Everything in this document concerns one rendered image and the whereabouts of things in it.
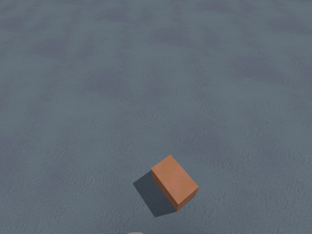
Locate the carton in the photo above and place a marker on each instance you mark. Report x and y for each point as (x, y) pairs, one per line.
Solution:
(174, 182)

